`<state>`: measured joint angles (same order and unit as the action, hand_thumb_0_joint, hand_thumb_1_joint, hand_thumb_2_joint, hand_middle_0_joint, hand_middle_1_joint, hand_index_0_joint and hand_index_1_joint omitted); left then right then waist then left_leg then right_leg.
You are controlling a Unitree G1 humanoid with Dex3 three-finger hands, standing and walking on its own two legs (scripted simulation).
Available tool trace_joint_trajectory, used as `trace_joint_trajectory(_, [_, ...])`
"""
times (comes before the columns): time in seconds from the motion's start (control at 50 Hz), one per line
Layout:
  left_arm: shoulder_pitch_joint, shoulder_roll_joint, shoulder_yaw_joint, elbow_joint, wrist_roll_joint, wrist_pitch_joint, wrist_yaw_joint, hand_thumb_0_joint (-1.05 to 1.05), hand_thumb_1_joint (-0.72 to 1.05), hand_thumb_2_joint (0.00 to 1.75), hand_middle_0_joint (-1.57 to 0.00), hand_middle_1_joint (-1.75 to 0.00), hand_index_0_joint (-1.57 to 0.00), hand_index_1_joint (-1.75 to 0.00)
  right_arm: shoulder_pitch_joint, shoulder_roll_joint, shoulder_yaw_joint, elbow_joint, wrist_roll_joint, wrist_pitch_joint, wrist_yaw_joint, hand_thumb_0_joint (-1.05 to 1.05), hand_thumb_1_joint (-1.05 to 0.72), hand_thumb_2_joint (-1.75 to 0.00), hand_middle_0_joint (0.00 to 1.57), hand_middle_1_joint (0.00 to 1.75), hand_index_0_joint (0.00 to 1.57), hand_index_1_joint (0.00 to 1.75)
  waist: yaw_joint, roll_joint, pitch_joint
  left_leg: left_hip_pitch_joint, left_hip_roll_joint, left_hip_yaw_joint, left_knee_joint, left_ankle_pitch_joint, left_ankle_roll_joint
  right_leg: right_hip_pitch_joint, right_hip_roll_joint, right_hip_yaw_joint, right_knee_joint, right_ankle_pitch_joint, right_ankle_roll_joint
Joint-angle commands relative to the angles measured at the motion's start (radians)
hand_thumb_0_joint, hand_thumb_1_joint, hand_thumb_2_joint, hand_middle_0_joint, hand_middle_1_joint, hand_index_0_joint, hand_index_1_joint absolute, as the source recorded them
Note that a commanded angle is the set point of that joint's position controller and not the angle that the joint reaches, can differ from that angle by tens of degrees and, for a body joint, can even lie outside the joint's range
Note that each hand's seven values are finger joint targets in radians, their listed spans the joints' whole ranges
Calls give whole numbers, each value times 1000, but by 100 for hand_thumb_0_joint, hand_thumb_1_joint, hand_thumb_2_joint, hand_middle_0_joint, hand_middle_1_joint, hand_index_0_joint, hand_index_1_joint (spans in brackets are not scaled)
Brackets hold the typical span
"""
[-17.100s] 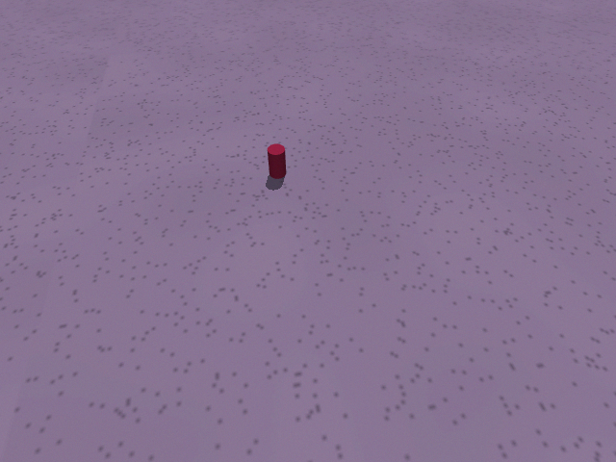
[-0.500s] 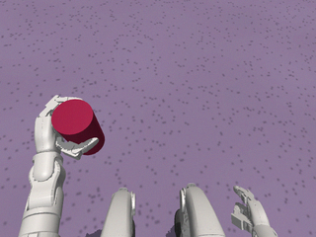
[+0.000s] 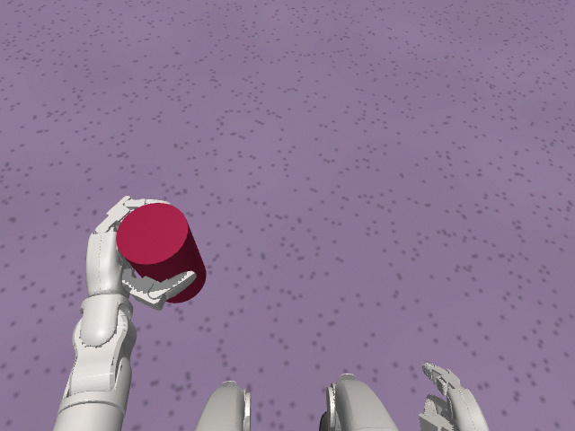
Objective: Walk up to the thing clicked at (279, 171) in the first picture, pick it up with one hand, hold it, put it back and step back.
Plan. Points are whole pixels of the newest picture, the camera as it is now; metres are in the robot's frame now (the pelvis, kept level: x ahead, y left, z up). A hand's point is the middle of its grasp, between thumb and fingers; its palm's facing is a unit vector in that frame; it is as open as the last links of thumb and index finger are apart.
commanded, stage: lift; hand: left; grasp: from the side
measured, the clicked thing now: (167, 257) +0.34 +0.17 +0.01
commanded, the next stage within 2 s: hold in 0.54 s
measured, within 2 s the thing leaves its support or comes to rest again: neither
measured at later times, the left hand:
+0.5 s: hand (159, 232) +0.35 +0.17 +0.07, palm faces +0.13 -0.99 -0.02, open 11.3 cm
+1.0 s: hand (159, 225) +0.35 +0.16 +0.09, palm faces +0.13 -0.99 -0.02, open 11.2 cm
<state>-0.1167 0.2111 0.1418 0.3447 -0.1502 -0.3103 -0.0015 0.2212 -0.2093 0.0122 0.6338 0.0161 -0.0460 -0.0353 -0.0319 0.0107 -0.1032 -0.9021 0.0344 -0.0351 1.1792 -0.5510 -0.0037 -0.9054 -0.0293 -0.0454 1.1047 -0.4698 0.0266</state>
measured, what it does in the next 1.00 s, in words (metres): stands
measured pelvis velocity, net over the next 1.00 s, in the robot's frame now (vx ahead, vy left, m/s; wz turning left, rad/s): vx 0.02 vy -0.01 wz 0.00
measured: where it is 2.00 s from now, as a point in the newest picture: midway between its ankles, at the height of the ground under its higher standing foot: outside the picture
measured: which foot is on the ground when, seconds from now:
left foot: down 0.00-1.00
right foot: down 0.00-1.00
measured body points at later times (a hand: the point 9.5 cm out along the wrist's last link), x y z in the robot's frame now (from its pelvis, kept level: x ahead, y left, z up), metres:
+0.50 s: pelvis +0.02 -0.01 +0.03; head +0.08 +0.01 +0.48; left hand +0.34 +0.22 +0.07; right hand +0.15 -0.25 -0.07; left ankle +0.01 +0.12 -0.65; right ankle +0.04 -0.14 -0.65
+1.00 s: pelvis +0.02 -0.01 +0.05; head +0.07 +0.01 +0.49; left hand +0.34 +0.22 +0.09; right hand +0.15 -0.25 -0.06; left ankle +0.01 +0.12 -0.65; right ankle +0.04 -0.14 -0.65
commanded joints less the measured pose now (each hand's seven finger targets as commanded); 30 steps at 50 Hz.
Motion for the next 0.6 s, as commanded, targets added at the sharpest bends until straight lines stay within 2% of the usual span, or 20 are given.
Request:
trace_joint_trajectory(0.0, [-299, 136, 65, -279, -20, -98, 7, 0, 1, 118, -120, -134, -122, -134, 2, -140, -57, -119, -3, -44, -16, 0, -92, -90, 20, 30, 20, 30, 1, 45, -338, 232, -30, -1, -238, 257, 7, 270, 34, -2, -176, 241, -39])
trace_joint_trajectory(0.02, [-273, 123, 61, -240, -19, -99, 7, 0, 1, 119, -120, -135, -122, -135, 20, -143, -61, -99, -5, -41, -14, 0, -92, -90, 20, 30, 20, 30, -4, 30, -317, 237, -27, -5, -249, 259, 5, 261, 36, -8, -180, 238, -40])
trace_joint_trajectory(0.04, [-308, 125, 51, -309, -19, -110, 7, 0, 3, 120, -119, -135, -121, -135, 10, -140, -58, -114, -6, -41, -13, 0, -92, -90, 20, 30, 20, 30, 3, 62, -338, 262, -27, -6, -259, 276, 0, 267, 36, -9, -178, 247, -43])
trace_joint_trajectory(0.08, [-284, 117, 49, -256, -14, -106, 6, 0, 3, 120, -120, -134, -121, -135, 9, -137, -57, -109, -7, -38, -14, 0, -92, -90, 20, 30, 20, 30, -2, 56, -313, 280, -26, -6, -272, 274, 0, 272, 39, -13, -194, 240, -43])
trace_joint_trajectory(0.1, [-296, 115, 47, -280, -18, -109, 6, 0, 5, 120, -120, -134, -121, -135, -5, -138, -59, -122, -5, -42, -16, 0, -92, -90, 20, 30, 20, 30, 2, 44, -322, 274, -30, 2, -275, 261, 4, 302, 37, -5, -209, 242, -40])
trace_joint_trajectory(0.14, [-298, 114, 50, -273, -26, -108, 1, 0, 4, 120, -120, -135, -121, -135, 15, -135, -55, -112, -5, -42, -17, 0, -92, -90, 20, 30, 20, 30, -6, 35, -354, 297, -28, 6, -273, 330, 4, 353, 36, -2, -212, 312, -39])
trace_joint_trajectory(0.16, [-299, 123, 58, -283, -24, -111, 0, 0, 1, 119, -120, -135, -121, -135, 7, -132, -55, -112, -6, -41, -16, 0, -92, -90, 20, 30, 20, 30, -2, 43, -335, 300, -30, 8, -279, 329, 5, 350, 36, -1, -217, 314, -39])
trace_joint_trajectory(0.18, [-281, 113, 45, -252, -20, -107, -1, 0, 0, 120, -118, -134, -120, -134, 13, -134, -58, -96, -8, -39, -15, 0, -91, -90, 20, 30, 20, 30, -5, 53, -302, 308, -30, 5, -288, 323, 3, 329, 38, -4, -224, 301, -41])
trace_joint_trajectory(0.2, [-295, 113, 47, -278, -18, -107, 2, 0, 4, 119, -117, -133, -119, -133, 11, -131, -58, -112, -9, -39, -16, 0, -91, -90, 20, 30, 20, 30, -1, 52, -330, 318, -29, 7, -292, 339, 3, 360, 37, -3, -231, 318, -40])
trace_joint_trajectory(0.22, [-274, 110, 53, -248, -15, -106, 4, 0, 7, 119, -117, -132, -119, -133, 16, -133, -59, -99, -11, -36, -16, 0, -91, -90, 20, 30, 20, 30, -3, 35, -306, 315, -28, 6, -298, 340, 2, 360, 38, -5, -232, 316, -40])
trace_joint_trajectory(0.26, [-287, 111, 52, -266, -14, -109, 6, 0, 5, 121, -119, -134, -120, -135, 10, -130, -58, -110, -12, -37, -13, 0, -91, -90, 20, 30, 20, 30, 3, 56, -334, 334, -29, 9, -303, 367, 0, 386, 36, -4, -236, 341, -42])
trace_joint_trajectory(0.28, [-286, 100, 40, -259, -19, -108, 1, 0, 4, 121, -119, -135, -121, -135, 10, -136, -60, -104, -10, -35, -13, 0, -91, -90, 20, 30, 20, 30, -4, 49, -316, 351, -26, 8, -308, 386, -1, 376, 39, -6, -238, 352, -43])
trace_joint_trajectory(0.3, [-309, 107, 47, -272, -22, -113, 0, 0, 3, 121, -120, -135, -122, -136, 8, -135, -60, -106, -9, -35, -12, 0, -91, -90, 20, 30, 20, 30, -4, 55, -312, 352, -26, 6, -312, 388, -1, 382, 38, -7, -242, 352, -43])
trace_joint_trajectory(0.34, [-273, 117, 60, -249, -21, -110, -3, 0, 3, 121, -118, -134, -120, -134, 17, -132, -60, -98, -10, -30, -10, 0, -91, -90, 20, 30, 20, 30, 4, 39, -314, 354, -27, 9, -318, 407, 0, 416, 37, -4, -250, 376, -41])
trace_joint_trajectory(0.36, [-287, 118, 58, -236, -20, -111, -6, 0, 4, 121, -119, -134, -121, -135, 15, -139, -64, -94, -10, -28, -10, 0, -91, -90, 20, 30, 20, 30, 1, 48, -276, 349, -28, 9, -330, 378, -1, 395, 37, -4, -257, 347, -42])
trace_joint_trajectory(0.4, [-295, 101, 38, -257, -17, -115, -7, 0, 5, 121, -118, -134, -120, -134, 13, -132, -61, -105, -13, -25, -9, 0, -91, -90, 20, 30, 20, 30, -3, 44, -310, 368, -29, 14, -331, 397, 0, 429, 36, -2, -268, 374, -40])
trace_joint_trajectory(0.44, [-289, 106, 54, -231, -24, -113, -8, 0, 6, 121, -119, -134, -120, -135, 12, -137, -64, -96, -10, -26, -9, 0, -91, -90, 20, 30, 20, 30, -4, 34, -283, 362, -28, 15, -343, 372, 1, 429, 36, -2, -278, 356, -39])
trace_joint_trajectory(0.48, [-309, 106, 44, -254, -23, -117, -12, 0, 4, 122, -119, -135, -121, -136, 5, -133, -61, -100, -10, -24, -8, 0, -91, -90, 20, 30, 20, 30, 0, 46, -286, 388, -28, 18, -348, 388, 1, 436, 36, 0, -287, 368, -38])
trace_joint_trajectory(0.52, [-298, 105, 48, -231, -22, -116, -12, 0, 5, 120, -118, -133, -120, -133, 11, -135, -65, -94, -12, -22, -10, 0, -91, -90, 20, 30, 20, 30, -7, 23, -268, 375, -31, 18, -355, 360, 5, 440, 37, 1, -301, 351, -34])
trace_joint_trajectory(0.58, [-301, 107, 51, -240, -21, -117, -11, 0, 8, 121, -120, -134, -121, -135, 9, -135, -64, -95, -12, -23, -10, 0, -91, -90, 20, 30, 20, 30, -3, 25, -286, 397, -30, 23, -364, 380, 4, 466, 35, 4, -309, 376, -35])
